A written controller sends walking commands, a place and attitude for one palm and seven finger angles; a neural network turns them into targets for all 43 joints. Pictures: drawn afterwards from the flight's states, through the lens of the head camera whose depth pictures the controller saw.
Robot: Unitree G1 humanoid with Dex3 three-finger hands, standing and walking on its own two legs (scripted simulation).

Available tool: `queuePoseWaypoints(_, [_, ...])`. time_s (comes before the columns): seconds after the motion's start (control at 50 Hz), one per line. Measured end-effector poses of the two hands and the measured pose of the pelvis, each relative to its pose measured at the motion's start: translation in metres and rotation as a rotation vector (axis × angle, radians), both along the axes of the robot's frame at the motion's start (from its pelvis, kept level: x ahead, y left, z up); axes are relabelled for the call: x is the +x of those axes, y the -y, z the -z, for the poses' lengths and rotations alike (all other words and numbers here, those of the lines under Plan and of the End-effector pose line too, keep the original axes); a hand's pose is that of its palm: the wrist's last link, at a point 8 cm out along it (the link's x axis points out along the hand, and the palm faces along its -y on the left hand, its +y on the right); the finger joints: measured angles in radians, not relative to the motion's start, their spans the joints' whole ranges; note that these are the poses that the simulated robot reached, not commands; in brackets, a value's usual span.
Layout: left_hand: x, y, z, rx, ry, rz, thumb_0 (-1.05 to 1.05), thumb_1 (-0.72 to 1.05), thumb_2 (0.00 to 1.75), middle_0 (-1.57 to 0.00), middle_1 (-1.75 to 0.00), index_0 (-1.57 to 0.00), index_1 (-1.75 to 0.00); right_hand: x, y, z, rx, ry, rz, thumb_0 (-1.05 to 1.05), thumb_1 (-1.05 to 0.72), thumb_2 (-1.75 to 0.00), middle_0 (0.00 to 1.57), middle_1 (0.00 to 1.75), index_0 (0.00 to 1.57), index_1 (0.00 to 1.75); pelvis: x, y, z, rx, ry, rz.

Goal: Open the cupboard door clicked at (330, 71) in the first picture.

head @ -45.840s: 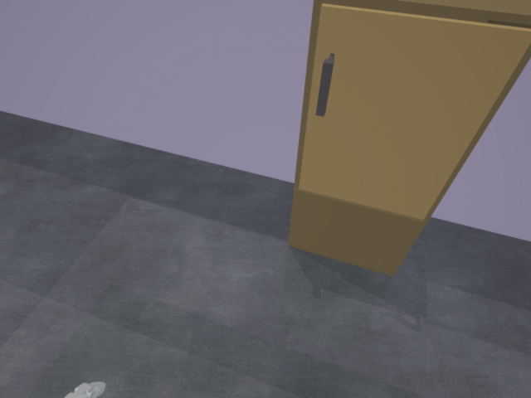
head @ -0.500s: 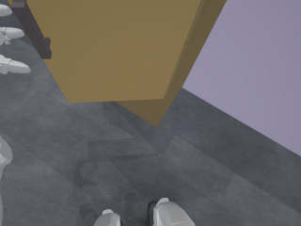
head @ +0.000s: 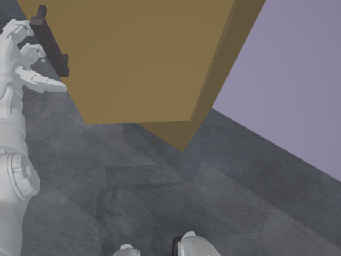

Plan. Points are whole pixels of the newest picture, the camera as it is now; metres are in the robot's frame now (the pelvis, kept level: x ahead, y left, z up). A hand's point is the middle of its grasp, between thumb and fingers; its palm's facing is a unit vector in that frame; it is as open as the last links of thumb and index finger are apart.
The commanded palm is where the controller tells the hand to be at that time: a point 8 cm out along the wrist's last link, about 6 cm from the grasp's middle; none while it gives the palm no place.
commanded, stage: slide the fingers in behind the handle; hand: left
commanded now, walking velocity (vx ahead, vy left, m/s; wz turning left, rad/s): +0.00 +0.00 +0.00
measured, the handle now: (54, 44) +0.57 +0.21 +0.10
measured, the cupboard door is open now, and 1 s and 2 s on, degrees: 38 38 38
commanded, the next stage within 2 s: close the thumb around the handle in 1.00 s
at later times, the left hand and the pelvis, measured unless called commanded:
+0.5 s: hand (61, 61) +0.52 +0.19 +0.11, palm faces +0.02 -1.00 -0.01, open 14.0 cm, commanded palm +0.49 +0.23 +0.10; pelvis -0.01 -0.01 +0.00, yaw +0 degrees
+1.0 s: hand (62, 61) +0.52 +0.19 +0.10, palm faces +0.00 -1.00 -0.01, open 14.0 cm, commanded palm +0.50 +0.23 +0.10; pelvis -0.01 -0.01 +0.00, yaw +0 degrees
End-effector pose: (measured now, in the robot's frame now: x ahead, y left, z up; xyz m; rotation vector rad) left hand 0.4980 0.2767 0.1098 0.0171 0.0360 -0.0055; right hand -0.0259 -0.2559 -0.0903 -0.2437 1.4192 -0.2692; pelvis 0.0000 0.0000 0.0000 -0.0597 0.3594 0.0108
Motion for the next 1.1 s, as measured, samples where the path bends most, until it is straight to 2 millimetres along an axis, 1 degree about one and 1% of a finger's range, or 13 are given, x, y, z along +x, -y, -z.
queuePoseWaypoints(0.1, [-0.002,0.008,0.0,-0.003,-0.001,-0.003,-0.01,-0.5,0.3,-0.3,-1.2,-0.3,-1.2,0.009,0.004,0.002,0.002,0.026,-0.013,0.01,-0.9,-0.9,0.2,0.3,0.2,0.3,-0.001,0.003,0.0,0.003,0.006,-0.003])
queuePoseWaypoints(0.2, [-0.004,0.018,0.0,0.003,-0.001,-0.002,-0.01,-0.5,0.3,-0.3,-1.2,-0.3,-1.2,0.012,0.008,0.004,0.003,0.041,-0.022,0.01,-0.9,-0.9,0.2,0.3,0.2,0.3,-0.003,0.005,0.0,0.008,0.012,-0.006])
queuePoseWaypoints(0.32, [-0.003,0.027,0.001,0.001,-0.001,-0.01,-0.01,-0.5,0.3,-0.3,-1.2,-0.3,-1.2,0.009,0.013,0.004,0.002,0.047,-0.02,0.01,-0.9,-0.9,0.2,0.3,0.2,0.3,-0.006,0.009,0.001,0.012,0.013,-0.003])
queuePoseWaypoints(0.44, [-0.003,0.035,-0.001,0.008,0.007,-0.011,-0.01,-0.5,0.3,-0.3,-1.2,-0.29,-1.2,-0.001,0.016,0.004,0.004,0.035,-0.009,0.01,-0.9,-0.9,0.2,0.3,0.2,0.3,-0.007,0.012,0.001,0.016,0.013,-0.001])
queuePoseWaypoints(0.6, [-0.003,0.036,-0.001,0.007,-0.007,-0.026,-0.01,-0.5,0.3,-0.3,-1.2,-0.29,-1.2,-0.013,0.018,0.003,0.005,0.01,-0.004,0.01,-0.9,-0.9,0.2,0.3,0.2,0.3,-0.01,0.015,0.0,0.018,0.013,-0.004])
queuePoseWaypoints(0.72, [-0.003,0.036,0.0,0.003,-0.001,-0.024,-0.01,-0.5,0.3,-0.29,-1.2,-0.28,-1.2,-0.017,0.019,0.002,0.001,0.003,-0.002,0.01,-0.9,-0.9,0.2,0.3,0.2,0.3,-0.01,0.014,0.0,0.017,0.011,-0.003])
queuePoseWaypoints(0.92, [0.001,0.035,0.004,-0.006,-0.009,-0.014,-0.01,-0.5,0.3,-0.3,-1.2,-0.29,-1.2,-0.012,0.015,0.001,-0.008,0.017,-0.007,0.01,-0.9,-0.9,0.2,0.3,0.2,0.3,-0.009,0.01,0.001,0.015,0.005,-0.001])
queuePoseWaypoints(1.1, [0.005,0.037,0.006,-0.004,-0.002,-0.005,-0.01,-0.5,0.3,-0.3,-1.2,-0.29,-1.2,-0.007,0.008,0.003,0.004,0.019,-0.004,0.01,-0.9,-0.9,0.2,0.3,0.2,0.3,-0.005,0.005,0.001,0.012,0.0,0.001])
